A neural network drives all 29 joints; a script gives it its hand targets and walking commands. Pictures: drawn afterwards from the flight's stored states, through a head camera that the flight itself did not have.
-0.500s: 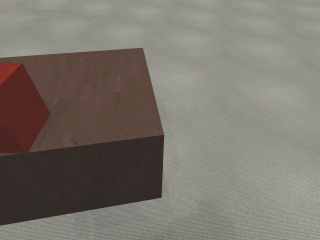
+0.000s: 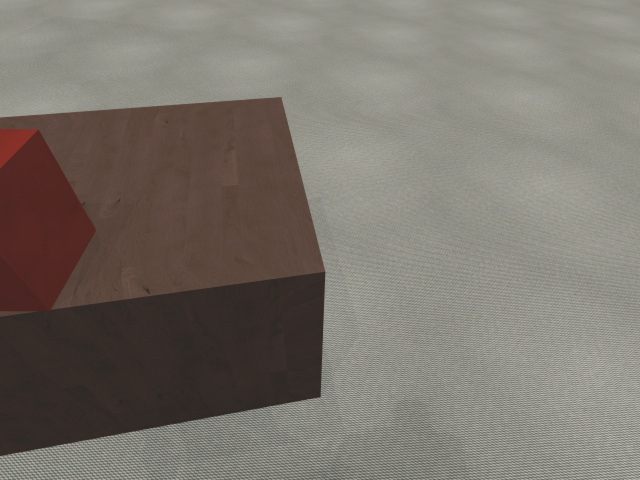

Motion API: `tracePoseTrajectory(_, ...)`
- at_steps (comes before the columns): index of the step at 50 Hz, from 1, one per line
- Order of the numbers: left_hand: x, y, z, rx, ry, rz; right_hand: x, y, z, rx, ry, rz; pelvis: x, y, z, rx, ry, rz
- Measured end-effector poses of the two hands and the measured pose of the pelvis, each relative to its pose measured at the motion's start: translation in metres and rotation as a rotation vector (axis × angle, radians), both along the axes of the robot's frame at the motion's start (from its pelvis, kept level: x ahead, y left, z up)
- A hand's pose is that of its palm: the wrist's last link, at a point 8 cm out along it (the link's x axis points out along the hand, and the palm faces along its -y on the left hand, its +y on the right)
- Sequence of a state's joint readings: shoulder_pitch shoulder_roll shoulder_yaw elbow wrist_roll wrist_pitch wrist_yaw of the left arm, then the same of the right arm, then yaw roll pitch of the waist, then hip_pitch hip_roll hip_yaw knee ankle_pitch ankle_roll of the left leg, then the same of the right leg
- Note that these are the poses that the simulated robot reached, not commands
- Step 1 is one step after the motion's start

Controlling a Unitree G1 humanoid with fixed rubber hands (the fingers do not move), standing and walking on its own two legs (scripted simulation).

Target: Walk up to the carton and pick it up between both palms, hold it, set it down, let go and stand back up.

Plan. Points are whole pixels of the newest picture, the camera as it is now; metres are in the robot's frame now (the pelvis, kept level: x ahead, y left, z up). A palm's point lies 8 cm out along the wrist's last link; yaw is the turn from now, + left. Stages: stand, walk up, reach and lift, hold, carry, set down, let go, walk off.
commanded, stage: stand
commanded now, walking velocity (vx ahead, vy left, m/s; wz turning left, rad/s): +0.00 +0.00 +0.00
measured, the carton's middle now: out of the picture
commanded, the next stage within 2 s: walk up in 1.38 s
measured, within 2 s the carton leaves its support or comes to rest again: neither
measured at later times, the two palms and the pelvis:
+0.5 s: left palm out of the picture +0.02 +0.23 -0.14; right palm out of the picture +0.02 -0.24 -0.14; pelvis +0.01 +0.00 +0.00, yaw +0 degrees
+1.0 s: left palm out of the picture +0.01 +0.22 -0.14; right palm out of the picture +0.01 -0.24 -0.14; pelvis +0.01 -0.01 +0.00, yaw +0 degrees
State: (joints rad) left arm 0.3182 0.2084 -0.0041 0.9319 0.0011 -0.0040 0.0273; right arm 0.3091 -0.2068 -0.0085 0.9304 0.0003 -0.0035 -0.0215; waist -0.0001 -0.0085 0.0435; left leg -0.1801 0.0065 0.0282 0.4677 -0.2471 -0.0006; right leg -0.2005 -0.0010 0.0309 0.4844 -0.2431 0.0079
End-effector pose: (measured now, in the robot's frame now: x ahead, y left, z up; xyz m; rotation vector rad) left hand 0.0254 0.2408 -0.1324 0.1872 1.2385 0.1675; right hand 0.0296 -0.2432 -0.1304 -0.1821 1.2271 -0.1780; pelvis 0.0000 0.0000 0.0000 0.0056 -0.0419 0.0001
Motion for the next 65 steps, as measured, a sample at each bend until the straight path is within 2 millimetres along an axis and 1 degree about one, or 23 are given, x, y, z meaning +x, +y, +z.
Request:
tracePoseTrajectory(13,-0.005,-0.004,-0.002,-0.002,0.031,0.009,-0.005,0.001,-0.003,0.008,0.030,-0.013,0.003,-0.002,0.001,-0.002,0.005,-0.001)
tracePoseTrajectory(30,-0.002,-0.011,-0.004,-0.013,0.038,0.019,-0.009,0.005,-0.005,0.017,0.057,-0.025,0.007,-0.005,0.002,-0.003,-0.002,0.000)
tracePoseTrajectory(39,-0.008,-0.014,-0.005,-0.016,0.065,0.030,-0.015,0.003,-0.006,0.015,0.086,-0.027,0.008,-0.006,0.002,-0.003,0.001,0.003)
tracePoseTrajectory(47,-0.013,-0.016,-0.006,-0.018,0.088,0.040,-0.016,0.004,-0.006,0.017,0.100,-0.034,0.010,-0.007,0.003,-0.004,0.007,0.002)
tracePoseTrajectory(65,-0.004,-0.021,-0.007,-0.025,0.087,0.038,-0.012,0.009,-0.007,0.025,0.113,-0.034,0.016,-0.007,0.003,-0.006,0.004,0.005)
